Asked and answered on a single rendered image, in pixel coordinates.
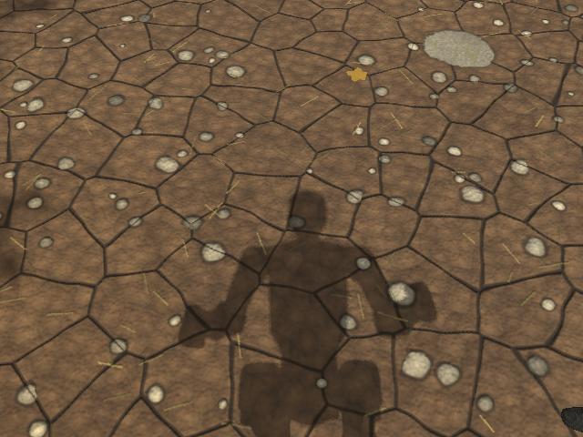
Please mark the robot right hand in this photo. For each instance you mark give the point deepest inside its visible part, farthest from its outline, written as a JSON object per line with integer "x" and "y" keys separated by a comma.
{"x": 573, "y": 418}

